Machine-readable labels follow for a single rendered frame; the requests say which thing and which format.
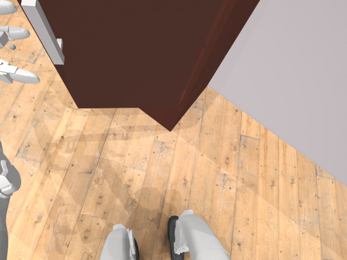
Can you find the right robot shin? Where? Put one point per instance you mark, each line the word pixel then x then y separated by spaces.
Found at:
pixel 177 247

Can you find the handle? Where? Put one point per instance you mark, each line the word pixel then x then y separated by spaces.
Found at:
pixel 35 14

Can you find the cupboard door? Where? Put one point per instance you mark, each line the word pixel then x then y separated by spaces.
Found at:
pixel 128 53

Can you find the robot left upper arm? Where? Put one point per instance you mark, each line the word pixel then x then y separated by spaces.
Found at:
pixel 10 181

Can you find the left robot thigh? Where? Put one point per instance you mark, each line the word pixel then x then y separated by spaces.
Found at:
pixel 119 245

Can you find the robot left hand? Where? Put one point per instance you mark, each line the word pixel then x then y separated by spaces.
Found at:
pixel 10 73

